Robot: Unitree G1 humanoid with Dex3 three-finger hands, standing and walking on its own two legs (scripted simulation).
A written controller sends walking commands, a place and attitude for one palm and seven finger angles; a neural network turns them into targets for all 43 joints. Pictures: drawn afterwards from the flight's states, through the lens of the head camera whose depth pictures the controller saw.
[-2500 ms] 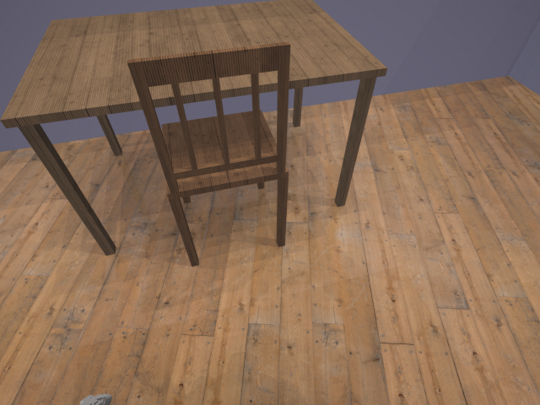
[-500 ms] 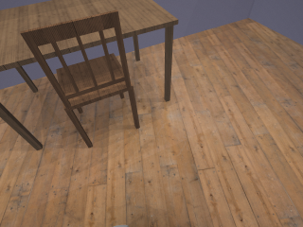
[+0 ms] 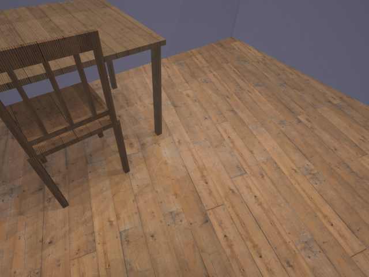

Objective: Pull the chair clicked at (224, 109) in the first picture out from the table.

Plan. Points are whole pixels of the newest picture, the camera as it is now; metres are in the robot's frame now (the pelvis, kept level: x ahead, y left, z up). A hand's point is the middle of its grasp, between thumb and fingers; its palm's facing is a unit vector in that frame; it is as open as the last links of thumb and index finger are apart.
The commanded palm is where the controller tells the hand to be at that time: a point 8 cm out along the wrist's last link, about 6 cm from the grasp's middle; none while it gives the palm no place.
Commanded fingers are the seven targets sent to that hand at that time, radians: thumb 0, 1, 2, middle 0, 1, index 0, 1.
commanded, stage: walk to a spot facing it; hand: left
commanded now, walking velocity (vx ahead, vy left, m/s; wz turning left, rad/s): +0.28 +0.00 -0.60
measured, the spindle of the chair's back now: (59, 96) +0.70 +0.56 -0.08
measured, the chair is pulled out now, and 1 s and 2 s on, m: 0.00 0.00 0.00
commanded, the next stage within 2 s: turn to face it in 1.58 s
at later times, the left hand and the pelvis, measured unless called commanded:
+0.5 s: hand (165, 218) +0.32 +0.08 -0.19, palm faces -0.40 -0.91 -0.09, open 7.4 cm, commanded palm none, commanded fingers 0.00 0.90 0.90 -0.20 -0.30 -0.20 -0.30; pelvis +0.14 -0.03 -0.02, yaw -19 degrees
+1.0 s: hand (160, 184) +0.42 +0.11 -0.17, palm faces -0.39 -0.90 -0.21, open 7.4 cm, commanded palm none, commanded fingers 0.00 0.90 0.90 -0.20 -0.30 -0.20 -0.30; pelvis +0.35 -0.07 +0.00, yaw -33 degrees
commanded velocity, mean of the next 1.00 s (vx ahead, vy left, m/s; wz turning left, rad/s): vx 0.28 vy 0.00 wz -0.56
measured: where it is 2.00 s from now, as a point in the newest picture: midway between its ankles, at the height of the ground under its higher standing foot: (209, 243)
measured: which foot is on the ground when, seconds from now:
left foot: down 0.00-0.52, up 0.54-1.00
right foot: up 0.00-0.50, down 0.52-1.00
